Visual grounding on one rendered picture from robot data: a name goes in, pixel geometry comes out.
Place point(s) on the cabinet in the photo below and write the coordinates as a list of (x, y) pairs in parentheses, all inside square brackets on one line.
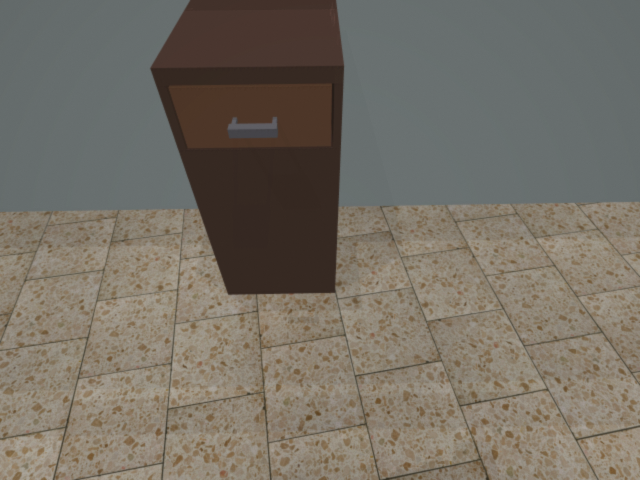
[(270, 213)]

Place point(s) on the handle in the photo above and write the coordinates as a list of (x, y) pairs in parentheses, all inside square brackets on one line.
[(254, 130)]

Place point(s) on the drawer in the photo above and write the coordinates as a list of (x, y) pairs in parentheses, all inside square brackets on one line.
[(303, 113)]

